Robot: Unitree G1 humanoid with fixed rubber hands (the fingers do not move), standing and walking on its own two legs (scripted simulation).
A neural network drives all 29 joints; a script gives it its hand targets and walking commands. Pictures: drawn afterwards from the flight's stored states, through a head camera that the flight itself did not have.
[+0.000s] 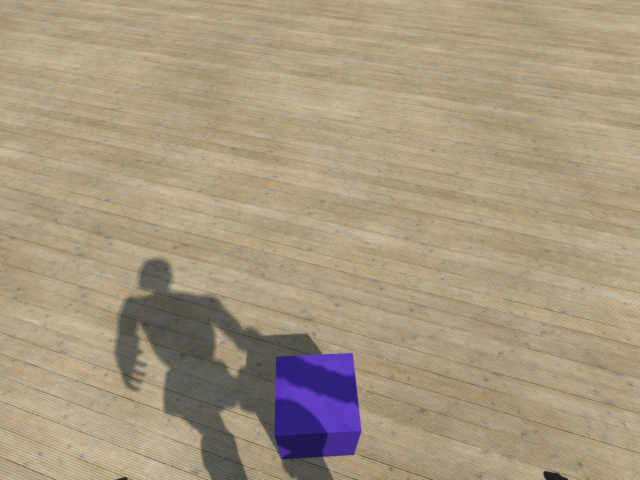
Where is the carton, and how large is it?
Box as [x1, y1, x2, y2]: [274, 353, 361, 458]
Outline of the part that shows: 352,353 276,357 274,435 281,458 353,454 361,430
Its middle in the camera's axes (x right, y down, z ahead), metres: -0.01 +0.46 +1.09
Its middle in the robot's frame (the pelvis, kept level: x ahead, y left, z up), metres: +0.43 +0.00 -0.65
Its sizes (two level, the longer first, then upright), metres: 0.210 0.200 0.250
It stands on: the floor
